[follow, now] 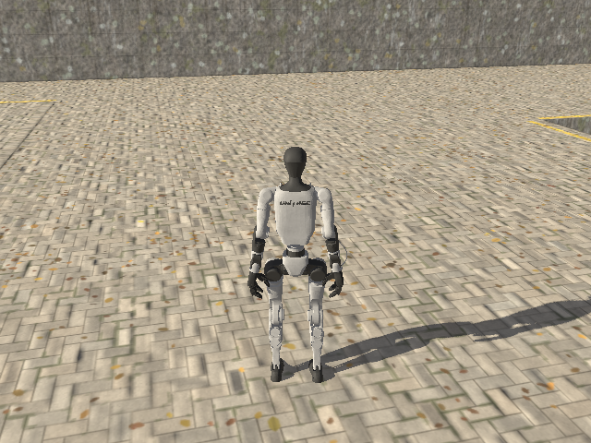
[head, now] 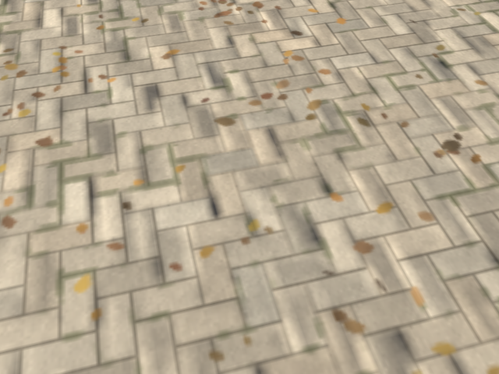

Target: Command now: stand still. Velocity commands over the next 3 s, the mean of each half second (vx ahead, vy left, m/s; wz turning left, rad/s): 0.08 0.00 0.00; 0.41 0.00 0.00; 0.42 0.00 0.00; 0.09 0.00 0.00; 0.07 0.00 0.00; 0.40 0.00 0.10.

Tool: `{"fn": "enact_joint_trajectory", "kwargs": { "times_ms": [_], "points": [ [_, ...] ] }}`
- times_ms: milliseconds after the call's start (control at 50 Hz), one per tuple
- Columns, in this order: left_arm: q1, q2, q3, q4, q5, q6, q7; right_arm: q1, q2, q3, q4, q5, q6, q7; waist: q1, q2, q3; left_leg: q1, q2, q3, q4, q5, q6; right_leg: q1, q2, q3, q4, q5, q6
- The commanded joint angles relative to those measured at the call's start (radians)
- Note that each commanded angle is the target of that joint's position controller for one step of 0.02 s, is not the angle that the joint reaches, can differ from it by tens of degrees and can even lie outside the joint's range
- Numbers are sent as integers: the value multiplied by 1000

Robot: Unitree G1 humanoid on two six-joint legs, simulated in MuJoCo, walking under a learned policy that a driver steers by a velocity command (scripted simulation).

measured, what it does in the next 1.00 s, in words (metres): walks ahead: left foot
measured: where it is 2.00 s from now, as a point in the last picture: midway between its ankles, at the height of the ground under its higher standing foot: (261, 330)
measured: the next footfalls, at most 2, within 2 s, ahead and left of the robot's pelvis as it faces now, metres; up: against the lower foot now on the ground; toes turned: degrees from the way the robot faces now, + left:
left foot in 0.98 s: +0.41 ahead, +0.04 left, +0.00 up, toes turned +4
right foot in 1.50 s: +0.71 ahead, -0.10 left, +0.00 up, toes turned -4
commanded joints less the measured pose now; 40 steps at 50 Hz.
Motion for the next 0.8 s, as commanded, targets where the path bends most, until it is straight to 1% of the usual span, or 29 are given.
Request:
{"fn": "enact_joint_trajectory", "kwargs": {
  "times_ms": [20,280,300,320,360,380,400,420,440,460,480,500,520,540,560,580,600,620,640,660,680,720,760,800],
  "points": [
    [74,74,10,-5,0,-3,3,71,-78,-12,-7,0,-4,-3,0,2,48,-7,100,-89,-72,98,26,-48,-88,66,-63,123,-33],
    [89,64,12,-5,0,-3,5,82,-68,-13,-5,0,-5,-4,0,2,52,-2,100,-88,-70,114,28,-44,-89,63,-57,132,-31],
    [96,57,10,-3,2,-3,4,89,-63,-12,-3,-1,-4,-4,-1,4,31,5,93,-87,-82,30,29,-37,-81,59,-65,63,-32],
    [95,61,12,-5,4,-1,4,88,-73,-17,-5,-2,-2,-3,-2,12,42,-5,82,-90,-88,-76,34,-52,-64,49,-57,-25,-37],
    [91,72,21,-23,11,4,-1,95,-110,-34,-14,-3,8,0,-7,47,75,-44,75,-123,-91,-380,74,-121,-15,18,17,-277,-63],
    [75,70,23,-40,17,4,-6,115,-117,-40,-18,-4,12,2,-19,62,113,-59,98,-171,-112,-504,100,-193,0,12,59,-359,-72],
    [54,52,20,-60,23,0,-11,150,-125,-45,-14,-4,13,4,-36,93,142,-47,144,-247,-147,-589,132,-261,12,-9,124,-370,-74],
    [35,25,14,-80,29,-9,-18,190,-139,-53,-6,-5,12,4,-49,138,151,-19,212,-346,-200,-642,170,-308,22,-55,211,-308,-70],
    [12,19,13,-99,36,-21,-24,209,-148,-61,-1,-8,9,5,-55,155,159,-28,277,-425,-245,-643,205,-317,5,-91,279,-229,-65],
    [-2,31,16,-115,34,-33,-29,194,-152,-66,-9,-10,4,7,-48,141,162,-62,304,-449,-267,-604,220,-303,-21,-95,312,-196,-64],
    [9,37,20,-122,30,-44,-35,164,-158,-70,-21,-12,-2,11,-27,126,153,-89,301,-430,-263,-556,217,-268,-30,-95,303,-199,-67],
    [41,32,21,-120,24,-54,-41,125,-161,-72,-35,-10,-7,14,1,120,146,-130,279,-381,-243,-517,203,-199,-30,-104,242,-201,-74],
    [112,19,22,-101,17,-62,-45,72,-157,-73,-53,-2,-10,17,44,114,142,-219,236,-310,-202,-485,179,-58,-12,-120,145,-168,-85],
    [211,15,27,-66,9,-67,-42,20,-145,-72,-73,3,-15,19,91,89,142,-330,177,-236,-122,-457,150,110,16,-121,46,-135,-92],
    [308,60,42,-40,13,-73,-33,-27,-106,-63,-102,2,-27,22,130,-22,137,-451,99,-136,57,-381,112,246,-73,34,-68,-203,-105],
    [430,168,71,-20,14,-76,-27,-59,-29,-42,-144,6,-41,32,163,-271,94,-576,-32,59,388,-294,63,321,-307,436,-274,-485,-167],
    [427,185,79,-13,14,-64,-28,-72,-96,-55,-161,-31,-47,39,132,-210,154,-640,3,44,559,-307,73,245,-394,565,-296,-515,-213],
    [337,146,69,-45,17,-66,-30,-69,-95,-56,-157,-39,-54,50,80,-99,189,-642,50,12,640,-224,80,181,-371,503,-286,-460,-216],
    [273,127,64,-71,14,-74,-32,-54,-74,-51,-148,-29,-63,58,48,-62,185,-621,72,3,657,-148,75,153,-332,415,-293,-344,-203],
    [236,115,59,-86,12,-83,-32,-50,-74,-54,-145,-24,-69,66,28,-50,167,-599,88,6,650,-85,67,154,-297,337,-303,-230,-189],
    [229,97,52,-88,10,-92,-30,-53,-85,-58,-145,-27,-68,72,18,-52,147,-588,93,20,639,-45,56,168,-268,266,-304,-108,-177],
    [273,82,43,-70,8,-103,-28,-67,-84,-62,-152,-27,-59,77,14,-72,106,-590,80,58,636,-3,42,213,-231,158,-270,175,-167],
    [314,75,36,-55,8,-107,-27,-133,-73,-58,-182,-24,-50,76,20,-82,94,-603,66,92,602,20,31,223,-213,88,-242,393,-165],
    [318,76,29,-56,10,-108,-26,-241,-60,-49,-230,-19,-46,75,33,-91,112,-582,51,124,492,53,26,186,-196,47,-242,485,-166]
  ]
}}
Over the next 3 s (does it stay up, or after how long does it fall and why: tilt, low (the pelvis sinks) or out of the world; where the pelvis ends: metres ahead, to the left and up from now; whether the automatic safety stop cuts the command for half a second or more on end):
stays up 0.87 -0.06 -0.01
